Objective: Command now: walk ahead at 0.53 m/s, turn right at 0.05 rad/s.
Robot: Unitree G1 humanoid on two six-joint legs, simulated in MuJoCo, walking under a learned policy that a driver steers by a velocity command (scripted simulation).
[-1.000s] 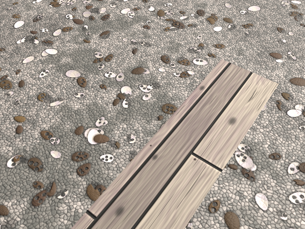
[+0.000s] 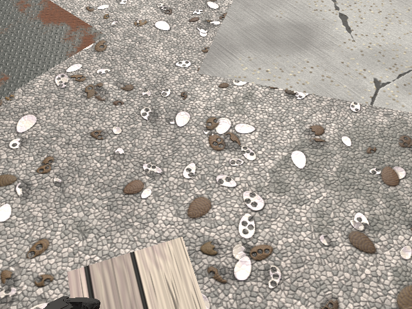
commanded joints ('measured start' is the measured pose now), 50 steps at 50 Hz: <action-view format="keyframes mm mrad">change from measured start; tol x32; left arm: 1 150 149 60 -14 -49 -50 6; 50 28 132 86 -69 -7 38 103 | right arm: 1 -40 -216 -58 -102 56 -44 -22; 50 -263 -199 -107 -371 14 119 22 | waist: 1 111 174 -262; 50 92 -90 -113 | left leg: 1 -489 49 -175 118 7 -4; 11 -349 11 9 -601 572 -26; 18 -87 -100 55 -809 407 120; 20 299 194 -541 -840 1230 390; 24 57 165 -599 -1046 446 340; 39 -68 -25 -633 -957 279 159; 42 -387 -247 -339 -579 -178 49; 50 -561 -25 -77 -153 110 -83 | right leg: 1 588 -447 528 -356 616 -186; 6 184 -328 155 -482 864 -44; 17 461 -314 -58 -109 981 98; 19 249 -189 -59 324 438 162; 20 -122 42 15 704 -431 254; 21 -185 43 294 852 -409 252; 40 250 -56 275 -335 74 209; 43 393 -513 724 -461 227 -78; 50 417 -341 274 -429 261 -21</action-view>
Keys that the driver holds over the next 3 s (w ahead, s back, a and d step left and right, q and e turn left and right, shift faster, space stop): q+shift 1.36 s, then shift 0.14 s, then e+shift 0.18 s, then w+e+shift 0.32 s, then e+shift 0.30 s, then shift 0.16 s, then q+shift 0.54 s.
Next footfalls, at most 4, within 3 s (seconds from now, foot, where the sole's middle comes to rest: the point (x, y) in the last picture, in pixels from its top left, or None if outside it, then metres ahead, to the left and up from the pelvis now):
0.38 left None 0.37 0.16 -0.74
0.82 right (203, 289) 0.48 -0.01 -0.74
1.26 left None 0.24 0.14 -0.74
1.68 right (172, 296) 0.47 0.09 -0.74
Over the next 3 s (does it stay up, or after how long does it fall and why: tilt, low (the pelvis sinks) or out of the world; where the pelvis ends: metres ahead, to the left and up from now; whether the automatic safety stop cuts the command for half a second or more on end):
stays up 0.52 0.39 0.04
